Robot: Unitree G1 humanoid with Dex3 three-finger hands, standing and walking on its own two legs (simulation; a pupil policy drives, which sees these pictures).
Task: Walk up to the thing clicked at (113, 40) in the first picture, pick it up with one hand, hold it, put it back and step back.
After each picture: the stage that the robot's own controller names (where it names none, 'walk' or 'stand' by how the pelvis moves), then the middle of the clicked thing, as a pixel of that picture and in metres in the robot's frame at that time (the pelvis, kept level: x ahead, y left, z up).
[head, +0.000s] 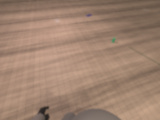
stand; (113, 40) +1.89 -0.59 -0.72
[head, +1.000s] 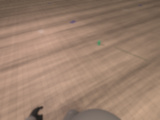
walk; (99, 43) +1.83 -0.10 -0.70
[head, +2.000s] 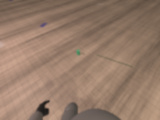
walk; (78, 52) +1.26 +0.27 -0.71
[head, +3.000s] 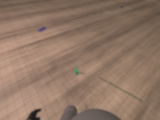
walk; (76, 71) +0.79 +0.20 -0.70
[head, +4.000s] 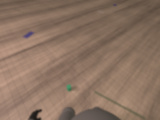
walk; (69, 88) +0.49 +0.22 -0.70
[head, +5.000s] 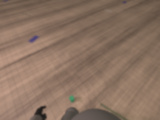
stand; (71, 99) +0.32 +0.21 -0.70
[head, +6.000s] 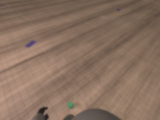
stand; (70, 105) +0.29 +0.19 -0.73
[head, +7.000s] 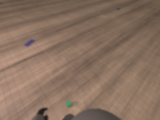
stand; (69, 104) +0.30 +0.21 -0.73
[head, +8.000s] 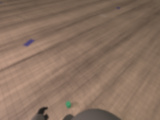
stand; (68, 104) +0.28 +0.22 -0.73
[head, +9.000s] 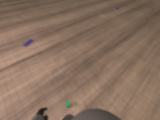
stand; (68, 104) +0.28 +0.22 -0.73
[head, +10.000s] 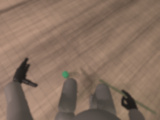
go down; (65, 74) +0.35 +0.21 -0.46
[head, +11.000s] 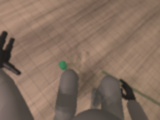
go down; (63, 65) +0.38 +0.23 -0.32
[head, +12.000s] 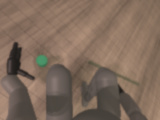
close in; (42, 61) +0.35 +0.26 -0.23
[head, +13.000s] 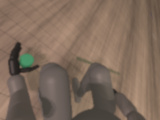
close; (26, 61) +0.36 +0.27 -0.22
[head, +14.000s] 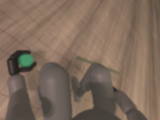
lift; (25, 61) +0.35 +0.28 -0.22
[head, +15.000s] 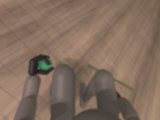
lift; (44, 64) +0.31 +0.26 -0.15
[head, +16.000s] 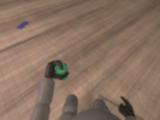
lift; (62, 72) +0.32 +0.18 +0.03
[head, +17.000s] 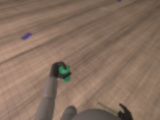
hold; (65, 73) +0.33 +0.17 +0.01
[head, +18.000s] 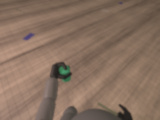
hold; (65, 73) +0.33 +0.17 +0.01
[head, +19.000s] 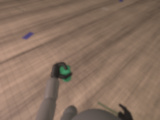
hold; (66, 73) +0.33 +0.17 +0.01
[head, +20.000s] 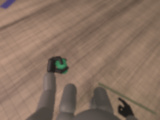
crouch; (62, 66) +0.37 +0.19 -0.07
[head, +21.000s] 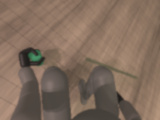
lower; (37, 58) +0.38 +0.26 -0.20
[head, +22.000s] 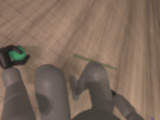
lower; (18, 56) +0.39 +0.29 -0.22
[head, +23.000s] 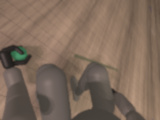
lower; (20, 56) +0.38 +0.29 -0.22
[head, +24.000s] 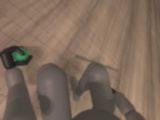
lower; (21, 56) +0.38 +0.29 -0.22
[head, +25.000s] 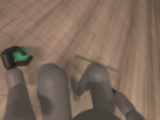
loosen; (22, 57) +0.37 +0.29 -0.22
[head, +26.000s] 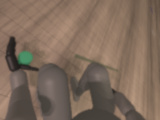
withdraw; (25, 59) +0.36 +0.27 -0.22
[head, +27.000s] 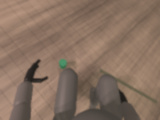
walk; (62, 64) +0.39 +0.23 -0.31
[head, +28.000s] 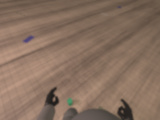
stand; (70, 102) +0.32 +0.17 -0.66
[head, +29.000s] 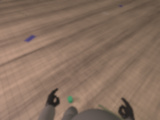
stand; (70, 99) +0.34 +0.19 -0.67
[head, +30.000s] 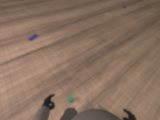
stand; (70, 99) +0.33 +0.19 -0.69
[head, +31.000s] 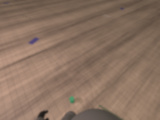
walk; (71, 99) +0.35 +0.19 -0.72
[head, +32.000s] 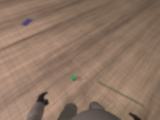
walk; (73, 78) +0.53 +0.16 -0.70
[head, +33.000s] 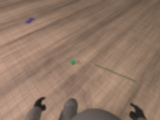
walk; (72, 61) +0.84 +0.27 -0.69
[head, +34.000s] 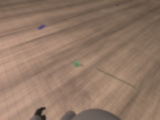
stand; (76, 64) +0.98 +0.21 -0.71
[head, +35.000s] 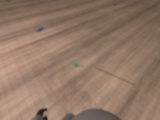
stand; (75, 64) +0.99 +0.23 -0.72
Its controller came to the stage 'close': yes
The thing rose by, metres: 0.72
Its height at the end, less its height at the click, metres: +0.00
